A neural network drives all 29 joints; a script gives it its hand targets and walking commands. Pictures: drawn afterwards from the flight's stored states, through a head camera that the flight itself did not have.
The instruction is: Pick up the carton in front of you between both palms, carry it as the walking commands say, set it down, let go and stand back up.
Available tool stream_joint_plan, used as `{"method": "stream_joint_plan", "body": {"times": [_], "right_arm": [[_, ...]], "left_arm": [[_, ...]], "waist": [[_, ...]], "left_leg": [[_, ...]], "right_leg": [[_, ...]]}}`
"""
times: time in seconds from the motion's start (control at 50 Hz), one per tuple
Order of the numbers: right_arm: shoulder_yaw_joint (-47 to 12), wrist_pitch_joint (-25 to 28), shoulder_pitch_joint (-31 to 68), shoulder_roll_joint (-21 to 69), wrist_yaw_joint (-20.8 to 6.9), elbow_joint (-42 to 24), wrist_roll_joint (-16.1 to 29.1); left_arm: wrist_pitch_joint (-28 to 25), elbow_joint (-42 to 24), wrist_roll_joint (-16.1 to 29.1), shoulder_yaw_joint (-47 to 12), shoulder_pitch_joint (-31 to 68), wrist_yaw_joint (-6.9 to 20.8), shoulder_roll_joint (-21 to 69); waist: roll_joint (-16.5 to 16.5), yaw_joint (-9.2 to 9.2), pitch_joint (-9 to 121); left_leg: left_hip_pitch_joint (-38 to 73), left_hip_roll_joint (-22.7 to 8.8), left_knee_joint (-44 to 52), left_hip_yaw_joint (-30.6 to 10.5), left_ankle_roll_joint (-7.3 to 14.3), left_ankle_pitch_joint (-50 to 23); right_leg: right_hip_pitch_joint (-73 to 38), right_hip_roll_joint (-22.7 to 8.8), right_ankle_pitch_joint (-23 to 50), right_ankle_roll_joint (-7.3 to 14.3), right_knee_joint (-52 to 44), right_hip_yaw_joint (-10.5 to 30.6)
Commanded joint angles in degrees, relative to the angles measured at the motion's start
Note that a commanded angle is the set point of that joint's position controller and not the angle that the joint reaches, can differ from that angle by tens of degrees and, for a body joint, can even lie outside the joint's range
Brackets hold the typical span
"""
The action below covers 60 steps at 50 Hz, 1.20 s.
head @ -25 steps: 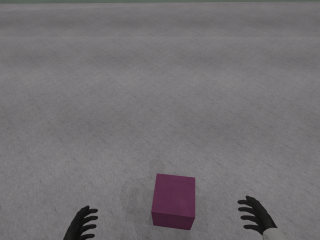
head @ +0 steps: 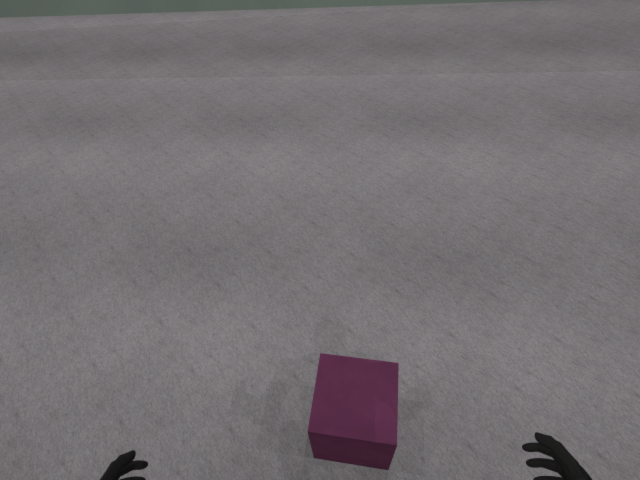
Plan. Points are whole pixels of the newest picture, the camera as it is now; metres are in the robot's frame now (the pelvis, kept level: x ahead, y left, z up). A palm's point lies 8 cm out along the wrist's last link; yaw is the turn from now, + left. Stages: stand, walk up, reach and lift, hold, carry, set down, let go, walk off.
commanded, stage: stand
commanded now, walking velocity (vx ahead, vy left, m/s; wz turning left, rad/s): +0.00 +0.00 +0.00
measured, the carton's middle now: (354, 412) +0.42 -0.05 -0.65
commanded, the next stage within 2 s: none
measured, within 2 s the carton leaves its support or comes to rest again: neither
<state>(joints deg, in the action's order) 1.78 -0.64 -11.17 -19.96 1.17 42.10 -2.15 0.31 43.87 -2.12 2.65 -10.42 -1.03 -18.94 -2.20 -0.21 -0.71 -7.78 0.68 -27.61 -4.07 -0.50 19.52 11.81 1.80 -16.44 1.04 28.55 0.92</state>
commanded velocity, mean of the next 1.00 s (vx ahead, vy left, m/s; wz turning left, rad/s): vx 0.00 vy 0.00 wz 0.00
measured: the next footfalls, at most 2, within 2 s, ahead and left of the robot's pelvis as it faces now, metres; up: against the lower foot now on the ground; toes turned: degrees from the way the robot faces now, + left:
none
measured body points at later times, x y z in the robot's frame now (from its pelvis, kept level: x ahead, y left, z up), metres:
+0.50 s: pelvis -0.01 +0.00 +0.01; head -0.01 -0.01 +0.46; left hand +0.10 +0.31 -0.10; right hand +0.11 -0.30 -0.11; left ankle -0.05 +0.13 -0.74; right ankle -0.01 -0.11 -0.74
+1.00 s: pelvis -0.02 +0.00 +0.01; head -0.03 -0.01 +0.46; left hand +0.07 +0.31 -0.10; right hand +0.08 -0.31 -0.11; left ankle -0.05 +0.13 -0.74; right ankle -0.01 -0.11 -0.74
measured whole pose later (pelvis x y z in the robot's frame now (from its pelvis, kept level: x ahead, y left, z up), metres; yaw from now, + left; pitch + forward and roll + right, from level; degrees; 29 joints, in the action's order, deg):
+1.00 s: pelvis -0.02 +0.00 +0.01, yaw +0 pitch -2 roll +0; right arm 0.1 0.6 -9.1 -22.1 1.1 55.7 -1.2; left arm -0.5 57.9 -1.1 1.2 -7.4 -0.5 -21.1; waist -1.2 -0.4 -1.6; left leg -4.3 0.5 -20.7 -3.9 -0.6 14.0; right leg 8.1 1.3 -11.0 0.8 21.6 1.0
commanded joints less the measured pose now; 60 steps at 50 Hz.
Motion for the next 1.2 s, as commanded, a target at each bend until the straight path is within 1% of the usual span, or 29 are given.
{"method": "stream_joint_plan", "body": {"times": [0.0, 0.18, 0.48, 0.68, 1.18], "right_arm": [[1.7, 1.0, 1.0, -8.0, 0.4, -2.4, 0.1], [1.1, 1.2, 1.5, -8.7, 0.7, 0.8, 0.3], [0.4, 1.7, 2.8, -10.0, 0.6, 5.8, 0.5], [0.2, 1.8, 3.3, -10.6, 0.4, 8.5, 0.7], [0.0, 1.9, 4.1, -11.6, 0.0, 12.6, 1.1]], "left_arm": [[-0.8, -2.1, 0.2, 2.0, 1.3, -0.3, -9.0], [-0.9, 1.4, 0.4, 1.6, 2.5, -0.3, -9.4], [-1.0, 6.6, 0.7, 1.0, 3.9, 0.0, -10.5], [-1.2, 9.1, 0.9, 0.7, 4.5, 0.2, -11.3], [-1.4, 12.9, 1.2, 0.0, 5.5, 0.3, -12.5]], "waist": [[2.3, -0.01, 3.7], [1.7, -0.14, 3.2], [1.8, -0.41, 1.2], [1.9, -0.35, 0.5], [2.0, -0.17, 0.4]], "left_leg": [[-0.5, -4.3, 2.5, -2.7, 0.1, -20.5], [0.0, -4.8, 4.1, -3.1, 0.3, -21.0], [-0.4, -5.6, 7.9, -3.9, 0.9, -16.0], [-0.5, -5.8, 9.4, -4.2, 1.2, -13.8], [-0.2, -6.2, 10.8, -4.2, 1.5, -13.7]], "right_leg": [[-4.2, -6.0, 20.8, 0.0, -3.4, 5.0], [-5.5, -6.3, 20.9, 0.1, -4.7, 5.1], [-5.9, -6.9, 15.6, 0.3, -7.9, 5.9], [-5.8, -7.2, 13.3, 0.4, -9.3, 6.4], [-6.5, -7.6, 13.5, 0.6, -10.4, 6.7]]}}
